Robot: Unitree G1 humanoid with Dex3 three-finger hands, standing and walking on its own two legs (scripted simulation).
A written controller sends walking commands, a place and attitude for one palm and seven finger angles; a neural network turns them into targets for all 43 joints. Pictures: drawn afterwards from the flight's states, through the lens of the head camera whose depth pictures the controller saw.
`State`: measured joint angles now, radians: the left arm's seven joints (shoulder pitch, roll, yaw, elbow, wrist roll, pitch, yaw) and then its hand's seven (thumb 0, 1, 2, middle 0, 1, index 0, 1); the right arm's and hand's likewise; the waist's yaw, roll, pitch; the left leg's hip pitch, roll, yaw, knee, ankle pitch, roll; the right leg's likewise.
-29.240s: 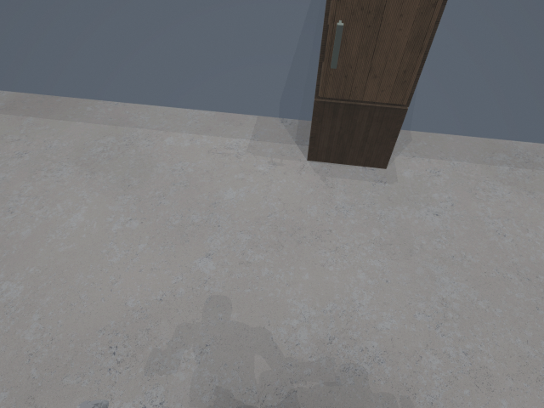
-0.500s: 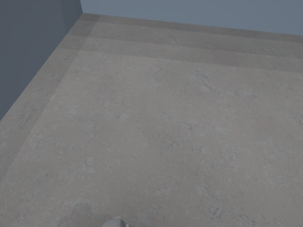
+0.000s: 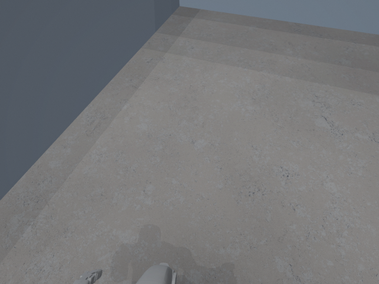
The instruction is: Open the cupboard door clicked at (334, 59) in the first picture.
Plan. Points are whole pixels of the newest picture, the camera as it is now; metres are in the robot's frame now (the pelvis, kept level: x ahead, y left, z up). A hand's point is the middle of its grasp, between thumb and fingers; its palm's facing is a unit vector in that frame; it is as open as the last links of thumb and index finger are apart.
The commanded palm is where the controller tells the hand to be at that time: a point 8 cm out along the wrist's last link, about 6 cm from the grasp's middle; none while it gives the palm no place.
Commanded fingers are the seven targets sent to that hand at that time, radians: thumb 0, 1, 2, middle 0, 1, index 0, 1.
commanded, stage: turn to face it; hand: left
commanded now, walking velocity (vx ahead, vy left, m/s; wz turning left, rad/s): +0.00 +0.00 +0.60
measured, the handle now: out of the picture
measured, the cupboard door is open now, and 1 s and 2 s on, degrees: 45 45 45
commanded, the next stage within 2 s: none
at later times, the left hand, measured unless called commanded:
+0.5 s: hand out of the picture +0.04 +0.22 -0.16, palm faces +0.33 -0.90 -0.27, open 7.4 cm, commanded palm none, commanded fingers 0.00 0.90 0.90 -0.20 -0.30 -0.20 -0.30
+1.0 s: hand out of the picture -0.02 +0.15 -0.18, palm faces +0.63 -0.75 -0.21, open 7.4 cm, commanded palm none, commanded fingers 0.00 0.90 0.90 -0.20 -0.30 -0.20 -0.30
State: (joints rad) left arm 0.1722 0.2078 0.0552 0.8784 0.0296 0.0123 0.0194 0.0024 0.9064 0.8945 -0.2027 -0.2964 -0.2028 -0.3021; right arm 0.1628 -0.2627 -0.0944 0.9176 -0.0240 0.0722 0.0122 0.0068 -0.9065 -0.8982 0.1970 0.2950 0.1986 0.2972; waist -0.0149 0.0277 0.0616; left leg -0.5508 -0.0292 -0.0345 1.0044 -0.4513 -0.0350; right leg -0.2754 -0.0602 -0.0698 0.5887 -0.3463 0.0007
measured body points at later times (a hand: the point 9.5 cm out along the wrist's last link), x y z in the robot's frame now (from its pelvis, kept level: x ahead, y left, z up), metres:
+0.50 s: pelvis +0.03 -0.02 +0.00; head +0.08 +0.00 +0.45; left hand +0.03 +0.26 -0.14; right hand +0.21 -0.23 -0.13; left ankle +0.00 +0.10 -0.73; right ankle +0.07 -0.16 -0.68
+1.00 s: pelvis +0.06 -0.04 -0.01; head +0.09 +0.00 +0.43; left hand -0.06 +0.19 -0.17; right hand +0.31 -0.18 -0.13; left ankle +0.00 +0.05 -0.73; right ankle +0.10 -0.16 -0.72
